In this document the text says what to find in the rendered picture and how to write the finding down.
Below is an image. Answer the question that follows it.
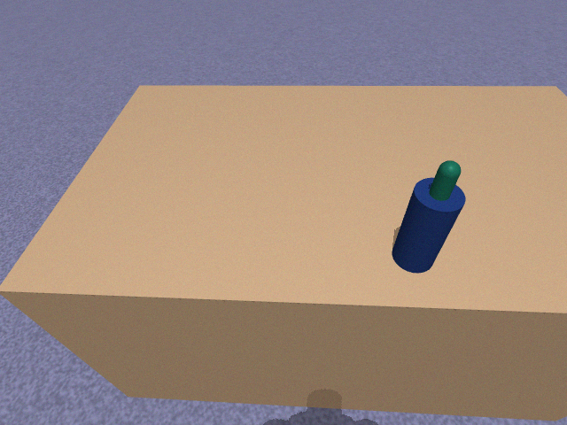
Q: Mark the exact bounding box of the bottle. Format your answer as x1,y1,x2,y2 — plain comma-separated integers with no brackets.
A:
392,160,465,273

